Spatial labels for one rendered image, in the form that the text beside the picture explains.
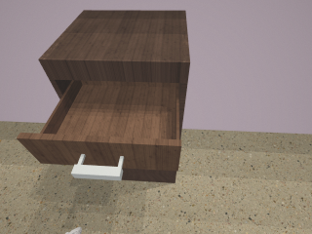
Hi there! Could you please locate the cabinet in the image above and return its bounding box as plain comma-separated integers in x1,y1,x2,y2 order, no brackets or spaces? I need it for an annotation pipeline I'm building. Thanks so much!
38,10,190,183

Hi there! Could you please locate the handle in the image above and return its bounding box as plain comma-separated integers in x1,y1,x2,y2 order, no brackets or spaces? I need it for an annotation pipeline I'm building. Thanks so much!
71,154,124,181

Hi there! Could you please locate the drawer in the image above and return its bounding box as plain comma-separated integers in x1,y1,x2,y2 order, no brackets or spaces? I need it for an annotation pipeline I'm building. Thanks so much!
17,80,181,172

